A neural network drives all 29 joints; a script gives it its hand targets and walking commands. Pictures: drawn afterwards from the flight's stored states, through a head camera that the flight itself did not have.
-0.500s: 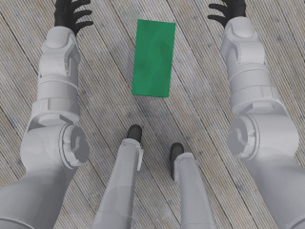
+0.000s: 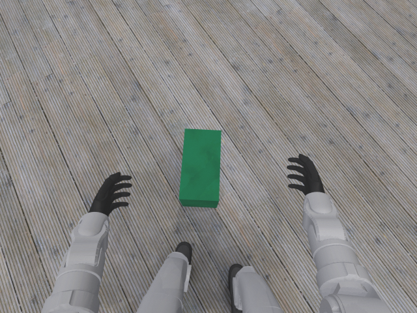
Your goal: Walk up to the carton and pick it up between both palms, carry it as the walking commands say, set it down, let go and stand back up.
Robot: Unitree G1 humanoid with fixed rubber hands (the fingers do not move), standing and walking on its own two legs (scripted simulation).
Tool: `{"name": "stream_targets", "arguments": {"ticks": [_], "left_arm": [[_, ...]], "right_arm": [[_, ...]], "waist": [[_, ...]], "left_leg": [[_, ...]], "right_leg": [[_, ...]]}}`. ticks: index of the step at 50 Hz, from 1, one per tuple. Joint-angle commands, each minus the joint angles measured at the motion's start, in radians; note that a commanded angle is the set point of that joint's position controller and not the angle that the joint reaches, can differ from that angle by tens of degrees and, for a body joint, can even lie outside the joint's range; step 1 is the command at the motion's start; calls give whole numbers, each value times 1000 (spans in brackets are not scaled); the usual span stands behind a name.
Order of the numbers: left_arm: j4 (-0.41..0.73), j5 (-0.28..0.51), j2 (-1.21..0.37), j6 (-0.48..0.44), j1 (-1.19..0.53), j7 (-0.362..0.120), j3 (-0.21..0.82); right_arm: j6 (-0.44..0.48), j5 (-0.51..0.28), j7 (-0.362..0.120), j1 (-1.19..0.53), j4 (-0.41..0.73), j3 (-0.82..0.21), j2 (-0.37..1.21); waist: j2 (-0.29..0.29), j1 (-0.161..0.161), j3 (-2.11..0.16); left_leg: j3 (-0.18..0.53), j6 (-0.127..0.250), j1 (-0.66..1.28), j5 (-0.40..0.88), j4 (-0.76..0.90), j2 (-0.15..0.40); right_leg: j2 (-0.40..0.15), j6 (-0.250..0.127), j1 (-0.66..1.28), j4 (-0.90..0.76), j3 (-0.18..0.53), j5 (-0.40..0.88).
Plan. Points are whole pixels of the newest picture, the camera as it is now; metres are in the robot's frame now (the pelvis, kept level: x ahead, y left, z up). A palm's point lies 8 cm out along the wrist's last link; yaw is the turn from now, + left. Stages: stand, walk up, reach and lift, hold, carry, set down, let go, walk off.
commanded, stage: let go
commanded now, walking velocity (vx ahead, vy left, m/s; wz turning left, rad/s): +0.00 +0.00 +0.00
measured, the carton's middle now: (201, 169) +0.53 +0.08 -0.64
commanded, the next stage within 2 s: stand in 0.82 s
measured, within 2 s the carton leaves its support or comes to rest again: neither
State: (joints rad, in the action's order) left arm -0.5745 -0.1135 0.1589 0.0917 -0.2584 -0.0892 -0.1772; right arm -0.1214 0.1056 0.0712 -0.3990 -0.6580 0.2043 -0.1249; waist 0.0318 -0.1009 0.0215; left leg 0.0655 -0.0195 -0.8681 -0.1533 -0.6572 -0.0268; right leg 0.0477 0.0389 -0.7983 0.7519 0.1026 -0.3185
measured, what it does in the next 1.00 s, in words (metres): shifts its weight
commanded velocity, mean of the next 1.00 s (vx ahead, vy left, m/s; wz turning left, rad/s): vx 0.00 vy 0.00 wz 0.00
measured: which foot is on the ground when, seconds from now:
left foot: down 0.00-1.00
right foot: down 0.00-1.00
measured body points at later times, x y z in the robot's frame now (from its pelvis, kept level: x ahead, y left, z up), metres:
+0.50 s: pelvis +0.05 +0.01 +0.04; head +0.11 +0.02 +0.48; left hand +0.21 +0.24 -0.05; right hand +0.24 -0.22 -0.05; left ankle +0.08 +0.13 -0.70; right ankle +0.01 -0.13 -0.70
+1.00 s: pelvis +0.05 +0.01 +0.03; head +0.06 +0.03 +0.48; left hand +0.20 +0.27 -0.06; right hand +0.22 -0.25 -0.04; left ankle +0.08 +0.13 -0.70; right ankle +0.01 -0.13 -0.70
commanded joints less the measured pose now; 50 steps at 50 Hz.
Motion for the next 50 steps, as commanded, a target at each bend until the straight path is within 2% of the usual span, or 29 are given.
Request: {"name": "stream_targets", "arguments": {"ticks": [1,5,6,11,14,15,16,18,21,23,24,26,27,29,30,32,33,34,36,37,38,39,40,41,43,44,46,49,50], "left_arm": [[225,101,97,-61,191,-17,134],[254,52,124,-57,352,-5,108],[259,64,116,-54,342,-4,115],[241,53,137,-21,385,1,105],[232,71,127,-10,439,-1,115],[215,61,131,-9,500,6,106],[260,54,135,-10,490,7,105],[265,68,130,-19,536,7,117],[321,95,141,-43,499,10,147],[344,90,147,-43,493,13,141],[346,98,146,-34,487,16,150],[349,84,136,-26,518,24,146],[323,96,134,-24,556,27,153],[287,94,127,-6,574,36,152],[266,89,120,-1,595,40,143],[258,91,124,20,590,45,134],[288,91,135,29,553,49,128],[298,96,130,50,551,60,116],[309,97,133,56,524,59,132],[318,92,146,58,504,61,129],[322,98,140,65,498,60,133],[331,96,148,71,494,62,133],[303,90,152,82,499,64,129],[150,73,296,19,439,105,67],[130,60,306,-26,443,116,63],[122,61,301,-36,441,119,60],[121,63,296,-58,437,116,61],[92,65,267,-71,443,108,76],[84,64,270,-71,449,112,77]], "right_arm": [[76,-40,-34,237,192,-109,-25],[107,-18,-33,322,329,-80,-70],[107,-37,-40,341,300,-98,-65],[92,-57,-75,448,234,-128,-91],[75,-51,-86,552,216,-120,-103],[75,-41,-88,584,228,-117,-107],[72,-34,-92,599,241,-100,-127],[81,-28,-92,646,285,-90,-144],[97,-51,-100,632,319,-93,-160],[101,-66,-112,585,363,-101,-158],[95,-71,-117,600,356,-105,-159],[89,-81,-132,609,343,-108,-154],[86,-93,-135,645,319,-124,-145],[75,-99,-141,671,289,-130,-155],[74,-99,-142,651,296,-131,-148],[69,-95,-132,694,267,-138,-157],[75,-84,-127,648,288,-121,-164],[82,-88,-123,640,290,-114,-169],[83,-76,-113,664,283,-107,-180],[84,-93,-112,645,279,-137,-170],[78,-82,-111,674,272,-126,-173],[73,-85,-109,686,258,-139,-167],[64,-83,-108,662,259,-138,-172],[79,-69,-81,583,98,-105,-267],[83,-66,-75,575,91,-100,-264],[86,-64,-76,548,81,-103,-259],[101,-64,-73,563,73,-109,-252],[114,-68,-73,569,43,-110,-249],[111,-67,-72,572,35,-108,-240]], "waist": [[-8,69,-399],[33,40,-286],[11,44,-238],[55,49,-2],[56,89,3],[94,76,-11],[54,86,-37],[74,103,-128],[11,112,-168],[16,91,-151],[-26,102,-143],[-82,83,-164],[-58,92,-154],[-110,97,-155],[-81,74,-164],[-84,106,-130],[-21,112,-122],[-47,107,-163],[5,145,-136],[-38,120,-101],[18,140,-116],[-17,140,-106],[-4,131,-63],[88,78,-118],[79,108,-69],[37,101,-71],[69,116,-71],[-27,113,-31],[-6,115,-40]], "left_leg": [[-79,4,662,-9,143,-14],[-84,-10,818,20,152,-39],[-87,-15,821,7,162,-38],[-85,-32,984,16,149,-60],[-96,-32,1041,48,189,-49],[-95,-31,1058,84,201,-58],[-105,-36,1059,96,217,-57],[-101,-21,1057,204,228,-54],[-89,-8,1025,282,229,-35],[-80,-7,1011,292,234,-29],[-78,-13,1018,272,232,-26],[-67,-28,1033,280,224,-23],[-62,-27,1023,304,227,-20],[-57,-32,1053,347,225,-14],[-53,-36,1028,355,234,-15],[-58,-25,1015,312,232,-19],[-64,-24,987,255,234,-26],[-57,-30,979,267,233,-23],[-65,-28,965,220,232,-27],[-63,-18,936,182,226,-29],[-72,-21,940,153,212,-30],[-68,-17,938,136,216,-33],[-81,-17,895,75,221,-35],[-38,-15,704,12,144,38],[-38,-8,669,-100,117,11],[-31,1,659,-98,124,11],[-19,11,665,-98,131,24],[-1,17,644,-120,143,27],[5,13,653,-108,134,35]], "right_leg": [[9,-7,261,-294,-102,-43],[-24,-20,269,-395,-100,-74],[-39,-24,280,-411,-92,-90],[-97,-63,137,-514,-53,-196],[-95,-62,200,-522,-48,-95],[-90,-52,240,-527,-45,-51],[-72,-44,291,-514,-55,6],[-45,-25,417,-473,-65,196],[-7,-8,499,-411,-84,322],[3,-6,486,-401,-97,299],[-3,-15,477,-408,-92,272],[-3,-20,474,-400,-97,249],[3,-20,494,-396,-101,282],[3,-27,476,-406,-97,284],[8,-21,498,-405,-100,290],[-1,-20,506,-414,-94,281],[-3,-9,504,-410,-99,240],[0,-12,525,-404,-102,251],[5,-8,523,-406,-102,226],[-5,-14,512,-403,-99,202],[-5,-11,528,-404,-97,185],[-8,-12,529,-404,-98,162],[-12,-11,525,-410,-106,124],[-69,2,567,-384,-23,-12],[-96,-21,517,-419,40,-182],[-102,-26,515,-408,42,-180],[-100,-28,499,-391,34,-200],[-81,-35,483,-358,29,-152],[-85,-38,485,-359,30,-134]]}}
